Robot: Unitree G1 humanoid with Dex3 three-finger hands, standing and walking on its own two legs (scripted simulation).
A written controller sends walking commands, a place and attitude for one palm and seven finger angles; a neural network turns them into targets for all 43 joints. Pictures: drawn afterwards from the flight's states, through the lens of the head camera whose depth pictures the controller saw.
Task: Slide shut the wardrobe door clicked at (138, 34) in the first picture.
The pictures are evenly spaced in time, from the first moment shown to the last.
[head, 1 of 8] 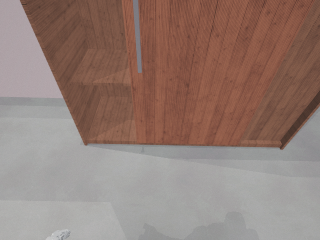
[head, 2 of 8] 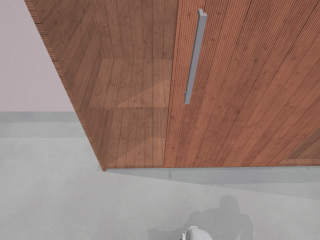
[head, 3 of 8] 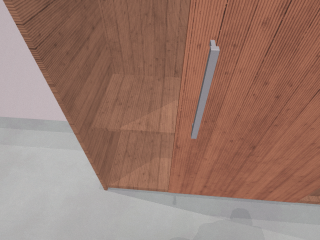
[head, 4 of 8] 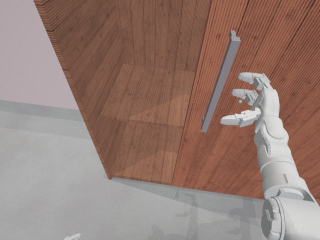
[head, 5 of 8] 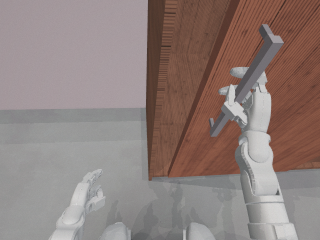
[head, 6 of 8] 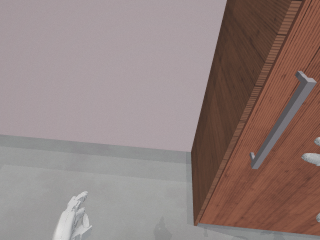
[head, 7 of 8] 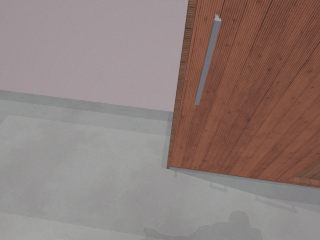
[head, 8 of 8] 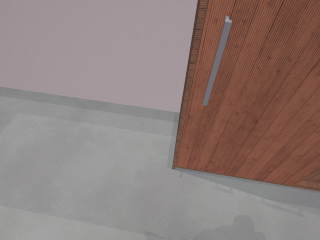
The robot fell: no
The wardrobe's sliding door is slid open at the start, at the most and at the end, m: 0.39 0.39 0.00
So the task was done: yes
